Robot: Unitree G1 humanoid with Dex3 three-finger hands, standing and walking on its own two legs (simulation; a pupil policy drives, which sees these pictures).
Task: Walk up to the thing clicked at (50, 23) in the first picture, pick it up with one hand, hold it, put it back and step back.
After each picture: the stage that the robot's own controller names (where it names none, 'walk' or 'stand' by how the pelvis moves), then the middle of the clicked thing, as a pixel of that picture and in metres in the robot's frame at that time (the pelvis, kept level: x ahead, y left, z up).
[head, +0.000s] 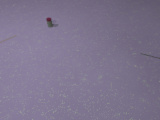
stand; (49, 22) +1.77 +0.48 -0.72
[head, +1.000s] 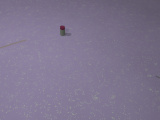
walk; (62, 30) +1.66 +0.24 -0.69
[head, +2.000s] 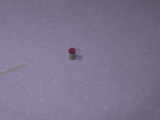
walk; (72, 53) +1.08 +0.14 -0.71
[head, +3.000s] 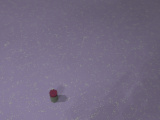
walk; (53, 96) +0.67 +0.22 -0.72
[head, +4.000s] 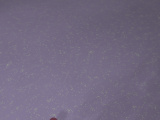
walk; out of the picture +0.47 +0.27 -0.70
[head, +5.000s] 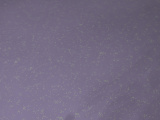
stand; out of the picture +0.40 +0.21 -0.71
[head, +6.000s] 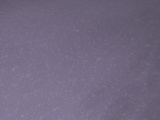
stand; out of the picture +0.38 +0.22 -0.72
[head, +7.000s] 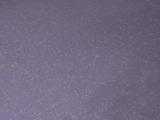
stand; out of the picture +0.40 +0.23 -0.73
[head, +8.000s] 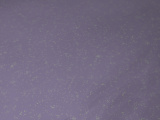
stand; out of the picture +0.37 +0.23 -0.73
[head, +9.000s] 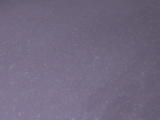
stand; out of the picture +0.38 +0.23 -0.73
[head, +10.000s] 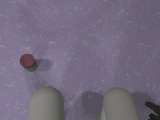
go down; (29, 63) +0.44 +0.26 -0.39
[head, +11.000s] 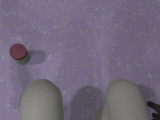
go down; (20, 54) +0.45 +0.28 -0.31
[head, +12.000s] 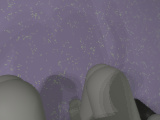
close in; out of the picture +0.42 +0.32 -0.22
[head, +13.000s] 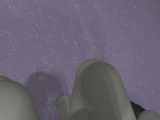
close; out of the picture +0.42 +0.33 -0.22
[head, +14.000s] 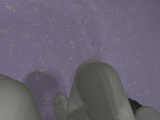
lift; out of the picture +0.39 +0.30 -0.23
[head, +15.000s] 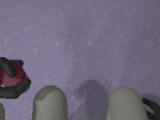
lift; (16, 79) +0.32 +0.24 -0.06
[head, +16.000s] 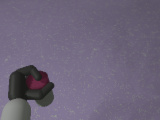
hold; (41, 89) +0.33 +0.17 +0.02
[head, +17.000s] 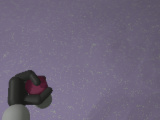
hold; (39, 92) +0.32 +0.17 -0.01
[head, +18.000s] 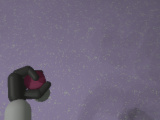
crouch; (38, 87) +0.35 +0.18 -0.05
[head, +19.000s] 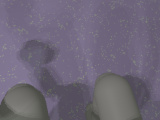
lower; out of the picture +0.47 +0.30 -0.12
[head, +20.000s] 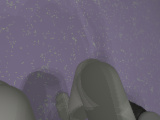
lower; out of the picture +0.41 +0.33 -0.22
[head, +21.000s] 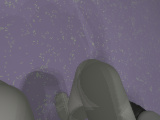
lower; out of the picture +0.41 +0.33 -0.22
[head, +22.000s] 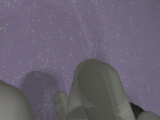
lower; out of the picture +0.41 +0.33 -0.23
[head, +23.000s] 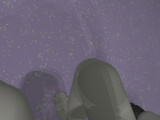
lower; out of the picture +0.41 +0.33 -0.23
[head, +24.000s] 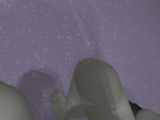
open; out of the picture +0.41 +0.31 -0.23
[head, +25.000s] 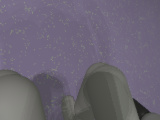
stand; out of the picture +0.41 +0.30 -0.24
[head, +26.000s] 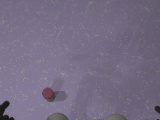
stand; (49, 95) +0.41 +0.22 -0.54
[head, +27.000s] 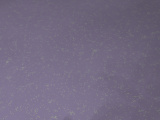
stand; out of the picture +0.39 +0.21 -0.67
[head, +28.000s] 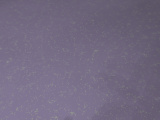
stand; out of the picture +0.38 +0.21 -0.67
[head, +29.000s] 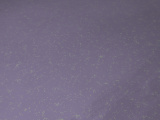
stand; out of the picture +0.40 +0.20 -0.72
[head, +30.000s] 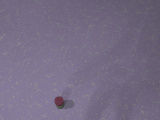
walk; (59, 102) +0.47 +0.17 -0.71
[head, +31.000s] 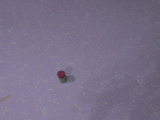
walk; (62, 76) +0.72 +0.26 -0.69
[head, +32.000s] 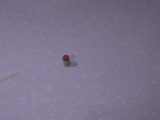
stand; (66, 61) +1.03 +0.23 -0.70
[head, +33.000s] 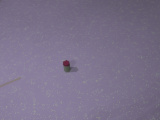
stand; (66, 66) +1.01 +0.22 -0.72
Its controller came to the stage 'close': yes
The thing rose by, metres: 0.71
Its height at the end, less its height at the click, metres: +0.00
